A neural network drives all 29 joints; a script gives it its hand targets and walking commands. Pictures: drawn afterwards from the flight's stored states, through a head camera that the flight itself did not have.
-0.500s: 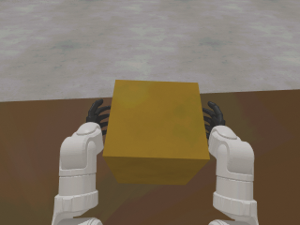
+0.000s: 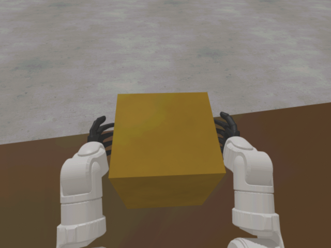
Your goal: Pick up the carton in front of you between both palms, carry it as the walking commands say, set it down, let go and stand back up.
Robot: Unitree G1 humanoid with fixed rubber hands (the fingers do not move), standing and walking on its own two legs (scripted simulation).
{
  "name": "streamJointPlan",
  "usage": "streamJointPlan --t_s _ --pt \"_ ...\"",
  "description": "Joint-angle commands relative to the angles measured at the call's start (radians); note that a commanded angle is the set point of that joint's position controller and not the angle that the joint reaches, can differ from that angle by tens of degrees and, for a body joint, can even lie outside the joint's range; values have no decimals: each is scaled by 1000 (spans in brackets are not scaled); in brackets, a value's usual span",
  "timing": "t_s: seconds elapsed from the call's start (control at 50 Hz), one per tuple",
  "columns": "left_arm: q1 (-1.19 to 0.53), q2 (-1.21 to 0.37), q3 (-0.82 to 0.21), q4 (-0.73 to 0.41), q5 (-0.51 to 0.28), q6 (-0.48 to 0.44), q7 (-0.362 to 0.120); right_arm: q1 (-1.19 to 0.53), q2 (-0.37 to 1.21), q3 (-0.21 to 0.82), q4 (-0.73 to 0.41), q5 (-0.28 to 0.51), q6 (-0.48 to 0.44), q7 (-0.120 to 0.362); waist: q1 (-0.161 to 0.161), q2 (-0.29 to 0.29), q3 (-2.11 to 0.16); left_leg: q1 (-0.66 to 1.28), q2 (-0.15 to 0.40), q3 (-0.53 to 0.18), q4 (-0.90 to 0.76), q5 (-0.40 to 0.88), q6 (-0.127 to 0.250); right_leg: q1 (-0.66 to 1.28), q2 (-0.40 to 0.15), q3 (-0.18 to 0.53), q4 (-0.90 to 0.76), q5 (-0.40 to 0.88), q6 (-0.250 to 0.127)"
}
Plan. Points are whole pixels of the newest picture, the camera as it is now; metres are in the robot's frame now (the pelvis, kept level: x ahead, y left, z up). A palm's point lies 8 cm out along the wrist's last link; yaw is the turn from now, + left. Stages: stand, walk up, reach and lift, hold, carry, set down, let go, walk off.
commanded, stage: carry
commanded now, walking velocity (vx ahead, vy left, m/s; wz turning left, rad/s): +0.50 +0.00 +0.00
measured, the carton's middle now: (164, 155) +0.35 -0.02 +0.05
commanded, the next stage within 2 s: none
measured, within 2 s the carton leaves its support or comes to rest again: neither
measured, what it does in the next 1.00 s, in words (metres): goes down: right foot 0.04 m lower, then left foot 0.04 m lower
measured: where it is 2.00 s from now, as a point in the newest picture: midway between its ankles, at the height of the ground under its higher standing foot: (152, 133)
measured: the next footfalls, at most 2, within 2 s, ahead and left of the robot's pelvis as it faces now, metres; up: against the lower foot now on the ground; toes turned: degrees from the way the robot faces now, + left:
right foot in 0.04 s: +0.18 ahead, -0.06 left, -0.04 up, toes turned -4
left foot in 0.54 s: +0.50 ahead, +0.07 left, -0.08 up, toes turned +3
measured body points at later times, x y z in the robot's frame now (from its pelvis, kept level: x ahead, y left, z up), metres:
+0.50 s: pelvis +0.31 +0.00 -0.04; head +0.33 +0.00 +0.41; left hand +0.65 +0.16 +0.08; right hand +0.66 -0.14 +0.07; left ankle +0.46 +0.09 -0.75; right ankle +0.15 -0.06 -0.74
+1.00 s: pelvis +0.61 +0.02 -0.06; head +0.63 +0.02 +0.39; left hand +0.96 +0.15 +0.04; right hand +0.95 -0.15 +0.05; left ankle +0.47 +0.07 -0.78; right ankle +0.76 -0.10 -0.77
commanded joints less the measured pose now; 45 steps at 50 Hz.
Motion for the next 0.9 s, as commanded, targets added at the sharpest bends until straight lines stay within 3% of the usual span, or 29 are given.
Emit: streamJointPlan --t_s 0.0,0.02,0.04,0.06,0.08,0.1,0.12,0.16,0.22,0.3,0.36,0.42,0.44,0.46,0.48,0.5,0.52,0.54,0.56,0.58,0.6,0.62,0.66,0.68,0.72,0.78,0.88 --pt "-491 -702 -587 49 -166 -8 -85 -506 784 630 22 241 28 123 127 -12 -385 -176 128 -9 525 565 -28 645 -106 88 -17 300 -48" --pt "-510 -694 -575 71 -169 -7 -88 -530 798 619 25 236 30 120 113 -206 -429 -485 19 -4 754 -155 -53 881 -354 409 121 641 -144" --pt "-500 -700 -575 103 -177 -5 -89 -509 794 601 53 223 30 112 125 -219 -471 -659 -6 -91 924 -230 -66 943 -441 594 87 419 -270" --pt "-525 -764 -597 74 -213 -18 -94 -527 818 615 -2 229 25 110 160 -161 -479 -731 27 -106 959 -162 -43 910 -412 651 20 47 -291" --pt "-580 -811 -619 48 -239 -30 -101 -574 841 607 -6 227 23 111 149 -89 -409 -733 63 -112 881 -96 -28 769 -351 636 -46 -121 -251" --pt "-655 -868 -651 15 -272 -41 -113 -604 881 612 -20 223 11 113 126 -30 -348 -694 89 -120 806 -43 -23 637 -318 559 -76 -142 -211" --pt "-730 -930 -696 -23 -318 -55 -127 -636 921 627 -56 225 -6 115 104 -23 -331 -637 115 -117 735 -5 -28 539 -304 478 -99 -153 -182" --pt "-787 -972 -745 -48 -370 -81 -144 -606 937 623 -42 207 -26 114 95 -46 -341 -572 121 -89 628 47 -34 471 -274 414 -119 -132 -170" --pt "-733 -945 -767 -56 -383 -94 -151 -532 912 645 -45 190 -50 104 114 -71 -367 -648 121 -67 502 143 -47 580 -255 330 -77 120 -163" --pt "-632 -881 -750 -34 -357 -86 -142 -492 850 660 -81 184 -45 96 143 -84 -338 -676 100 -17 295 350 -49 656 -191 237 -27 353 -98" --pt "-596 -838 -729 -33 -343 -71 -134 -499 813 664 -115 186 -26 90 171 -100 -297 -655 57 37 104 470 -40 712 -131 177 9 371 -73" --pt "-570 -784 -705 -22 -323 -49 -120 -486 756 643 -117 180 5 86 187 -108 -257 -536 27 74 -81 574 -16 699 -114 144 66 317 -70" --pt "-569 -774 -701 -19 -318 -42 -115 -477 736 629 -111 175 15 85 166 -110 -263 -441 20 72 -126 607 -6 670 -116 137 121 322 -60" --pt "-575 -765 -698 -16 -316 -35 -110 -459 717 610 -98 168 25 83 125 -106 -287 -315 17 75 -169 647 2 634 -111 116 212 335 -42" --pt "-584 -753 -692 -12 -312 -25 -105 -436 694 588 -78 158 34 82 74 -74 -337 -142 42 63 -188 676 15 565 -95 84 354 268 -14" --pt "-575 -738 -680 10 -307 -13 -100 -433 663 569 -65 149 44 79 44 -2 -385 66 141 -5 -114 786 29 392 -69 63 503 42 10" --pt "-586 -735 -664 14 -303 0 -95 -423 640 551 -42 149 52 74 49 153 -441 283 373 -291 57 1074 106 126 -6 63 710 -493 35" --pt "-586 -731 -648 35 -297 12 -88 -447 632 536 -41 150 58 66 26 266 -503 416 486 -563 27 952 198 -99 73 110 915 -776 51" --pt "-605 -741 -637 14 -293 15 -81 -477 668 554 -37 173 60 67 -4 264 -515 439 493 -662 -44 604 270 -216 55 144 1007 -733 32" --pt "-673 -770 -641 -28 -304 12 -79 -518 725 574 -67 209 54 76 3 176 -433 326 416 -607 -105 431 227 -252 16 153 962 -663 19" --pt "-713 -805 -640 -25 -304 9 -79 -569 776 590 -75 234 51 88 13 74 -366 196 382 -537 -142 415 186 -219 -8 155 893 -611 21" --pt "-710 -826 -630 -18 -288 2 -81 -615 830 617 -75 265 47 101 34 26 -340 97 363 -478 -166 413 162 -172 -35 146 827 -566 24" --pt "-693 -857 -625 -18 -263 -19 -87 -704 902 680 -122 320 24 124 55 28 -339 -5 345 -406 -183 404 141 -109 -61 135 732 -519 31" --pt "-678 -867 -633 -14 -256 -27 -89 -708 919 699 -125 334 14 131 55 57 -350 7 329 -368 -176 459 136 -108 -61 124 696 -489 38" --pt "-648 -862 -650 -1 -242 -38 -90 -666 906 698 -105 329 4 136 42 93 -348 56 317 -310 -158 614 141 -156 -66 108 620 -435 51" --pt "-614 -846 -666 -12 -232 -46 -88 -608 884 693 -93 314 -1 139 18 97 -343 155 299 -249 -128 813 118 -232 -65 88 503 -324 56" --pt "-612 -803 -679 -46 -238 -37 -84 -559 843 678 -92 291 6 131 -15 99 -288 204 222 -156 -104 942 65 -193 -17 20 244 -113 39"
